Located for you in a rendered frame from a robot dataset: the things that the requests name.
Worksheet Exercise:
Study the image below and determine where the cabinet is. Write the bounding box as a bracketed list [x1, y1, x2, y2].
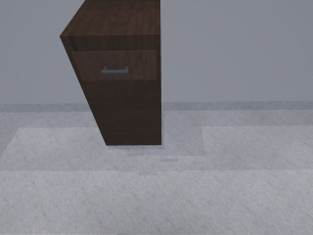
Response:
[60, 0, 162, 146]

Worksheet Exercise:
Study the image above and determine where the handle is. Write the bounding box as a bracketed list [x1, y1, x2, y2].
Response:
[101, 66, 129, 77]

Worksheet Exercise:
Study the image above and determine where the drawer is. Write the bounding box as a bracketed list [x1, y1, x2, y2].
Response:
[71, 50, 157, 80]

